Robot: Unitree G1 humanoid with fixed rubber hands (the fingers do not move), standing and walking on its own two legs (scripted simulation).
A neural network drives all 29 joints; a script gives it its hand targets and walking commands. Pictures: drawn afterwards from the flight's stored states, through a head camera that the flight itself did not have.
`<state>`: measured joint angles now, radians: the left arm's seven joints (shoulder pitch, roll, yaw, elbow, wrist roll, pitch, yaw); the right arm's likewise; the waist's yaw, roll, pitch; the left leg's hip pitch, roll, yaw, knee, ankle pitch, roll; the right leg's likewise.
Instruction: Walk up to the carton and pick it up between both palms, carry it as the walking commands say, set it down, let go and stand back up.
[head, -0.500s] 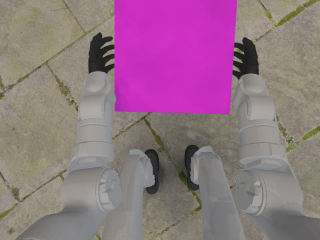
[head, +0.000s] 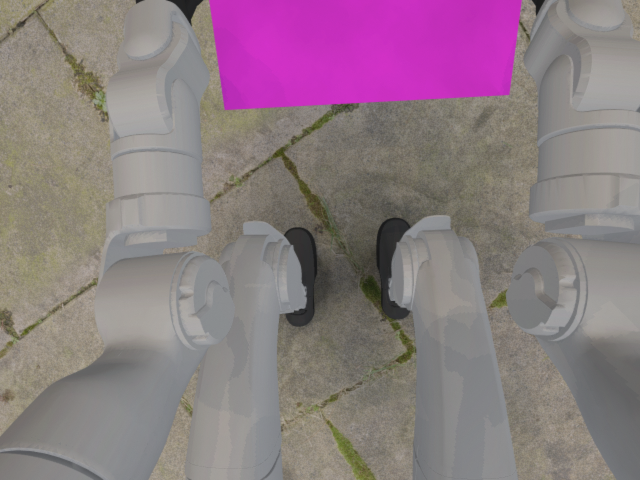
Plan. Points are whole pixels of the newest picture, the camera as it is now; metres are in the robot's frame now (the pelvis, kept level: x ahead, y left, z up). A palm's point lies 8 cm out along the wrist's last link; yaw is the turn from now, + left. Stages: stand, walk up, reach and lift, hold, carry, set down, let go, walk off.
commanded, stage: set down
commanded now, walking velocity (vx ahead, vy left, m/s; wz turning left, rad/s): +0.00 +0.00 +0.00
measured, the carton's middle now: out of the picture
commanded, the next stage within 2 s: none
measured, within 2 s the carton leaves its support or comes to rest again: rests again in 1.60 s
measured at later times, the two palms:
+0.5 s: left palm (194, 6) +0.59 +0.16 -0.19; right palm out of the picture +0.58 -0.18 -0.20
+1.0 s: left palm (217, 17) +0.61 +0.16 -0.26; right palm (485, 3) +0.60 -0.19 -0.28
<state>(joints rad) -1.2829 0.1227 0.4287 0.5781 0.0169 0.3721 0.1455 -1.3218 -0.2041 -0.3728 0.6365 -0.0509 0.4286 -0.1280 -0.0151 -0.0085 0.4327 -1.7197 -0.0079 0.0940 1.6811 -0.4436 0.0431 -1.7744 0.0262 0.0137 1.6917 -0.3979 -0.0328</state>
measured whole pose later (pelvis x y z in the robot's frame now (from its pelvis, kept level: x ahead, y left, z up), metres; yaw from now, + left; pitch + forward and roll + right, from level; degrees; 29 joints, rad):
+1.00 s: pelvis +0.04 +0.00 -0.10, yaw +1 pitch +34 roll +4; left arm -1.48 0.24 0.35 0.72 -0.04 0.30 0.12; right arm -1.52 -0.33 -0.30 0.80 -0.02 0.33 -0.09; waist -0.01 0.00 0.52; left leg -2.08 -0.01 0.09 2.03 -0.56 0.04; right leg -2.14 0.03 0.00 2.04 -0.50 -0.05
